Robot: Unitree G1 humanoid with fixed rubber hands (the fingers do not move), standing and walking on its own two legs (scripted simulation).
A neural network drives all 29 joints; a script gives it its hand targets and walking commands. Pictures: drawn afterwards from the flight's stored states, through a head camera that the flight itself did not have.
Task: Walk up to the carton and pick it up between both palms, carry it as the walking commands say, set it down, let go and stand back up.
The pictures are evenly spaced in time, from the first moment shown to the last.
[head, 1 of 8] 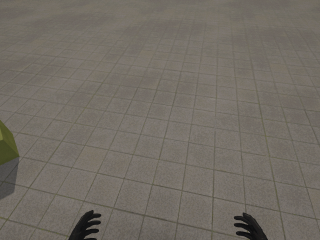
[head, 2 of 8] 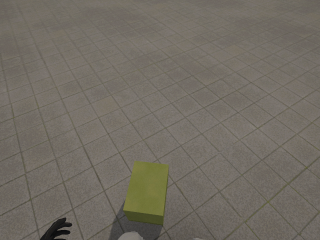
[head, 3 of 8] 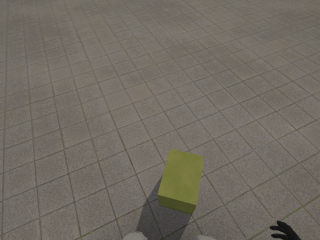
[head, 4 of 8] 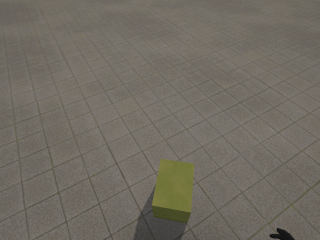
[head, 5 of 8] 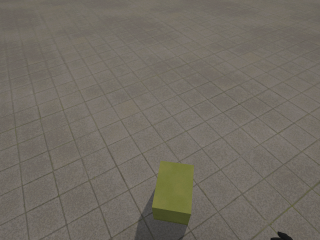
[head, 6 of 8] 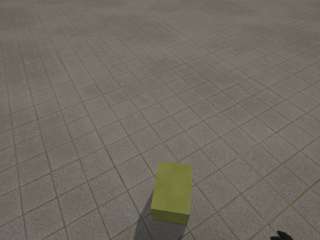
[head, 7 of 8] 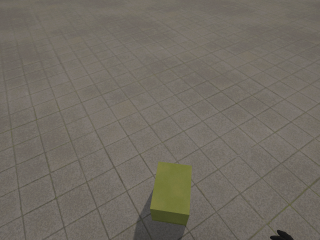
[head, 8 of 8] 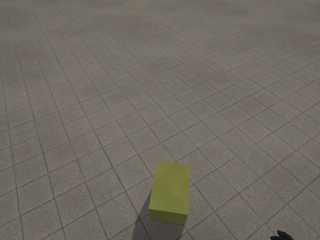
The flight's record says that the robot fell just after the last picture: no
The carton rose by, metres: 0.00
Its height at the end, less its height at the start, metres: +0.00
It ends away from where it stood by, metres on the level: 0.00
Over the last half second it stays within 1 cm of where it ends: yes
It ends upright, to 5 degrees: yes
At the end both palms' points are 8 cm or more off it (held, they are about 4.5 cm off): yes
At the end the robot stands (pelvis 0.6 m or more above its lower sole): yes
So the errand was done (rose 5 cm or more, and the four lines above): no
